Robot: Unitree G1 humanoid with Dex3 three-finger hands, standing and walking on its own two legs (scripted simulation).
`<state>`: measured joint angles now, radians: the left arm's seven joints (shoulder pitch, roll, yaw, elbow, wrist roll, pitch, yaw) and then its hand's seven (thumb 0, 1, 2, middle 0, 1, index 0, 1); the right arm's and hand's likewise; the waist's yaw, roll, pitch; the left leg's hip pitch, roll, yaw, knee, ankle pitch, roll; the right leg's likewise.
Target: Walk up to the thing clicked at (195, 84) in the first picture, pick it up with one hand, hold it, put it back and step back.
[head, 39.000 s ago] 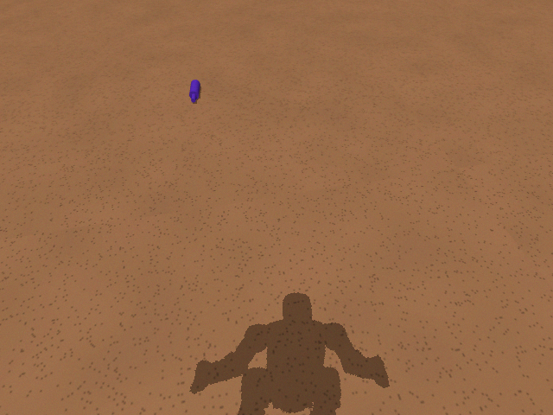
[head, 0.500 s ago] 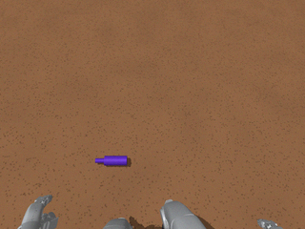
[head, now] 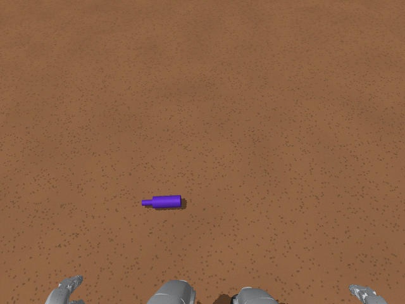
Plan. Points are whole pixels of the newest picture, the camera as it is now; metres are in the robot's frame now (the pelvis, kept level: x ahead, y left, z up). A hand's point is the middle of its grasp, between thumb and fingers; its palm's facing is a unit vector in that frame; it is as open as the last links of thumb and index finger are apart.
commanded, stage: step back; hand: left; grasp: from above
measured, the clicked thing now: (161, 202) +0.59 +0.24 -0.73
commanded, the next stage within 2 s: none
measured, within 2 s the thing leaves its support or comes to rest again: neither
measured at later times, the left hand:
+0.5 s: hand out of the picture -0.07 +0.26 -0.16, palm faces -0.05 -0.92 -0.40, open 7.4 cm
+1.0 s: hand out of the picture -0.22 +0.23 -0.15, palm faces +0.03 -0.92 -0.39, open 7.4 cm
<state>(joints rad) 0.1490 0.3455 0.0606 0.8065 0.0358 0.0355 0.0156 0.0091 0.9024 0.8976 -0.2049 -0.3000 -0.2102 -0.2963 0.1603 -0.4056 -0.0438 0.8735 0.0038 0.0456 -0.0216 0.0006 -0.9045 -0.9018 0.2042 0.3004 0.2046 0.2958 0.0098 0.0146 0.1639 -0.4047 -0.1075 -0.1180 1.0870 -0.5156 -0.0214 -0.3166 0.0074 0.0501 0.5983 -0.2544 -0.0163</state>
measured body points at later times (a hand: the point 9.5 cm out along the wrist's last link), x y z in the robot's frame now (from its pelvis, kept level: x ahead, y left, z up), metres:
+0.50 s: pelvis -0.16 -0.02 -0.01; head -0.10 -0.01 +0.43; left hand -0.07 +0.30 -0.13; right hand -0.03 -0.34 -0.11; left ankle -0.06 +0.12 -0.73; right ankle -0.20 -0.15 -0.72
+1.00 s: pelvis -0.33 -0.04 -0.01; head -0.28 -0.03 +0.44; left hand -0.22 +0.28 -0.12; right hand -0.25 -0.35 -0.13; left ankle -0.34 +0.08 -0.73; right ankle -0.26 -0.15 -0.69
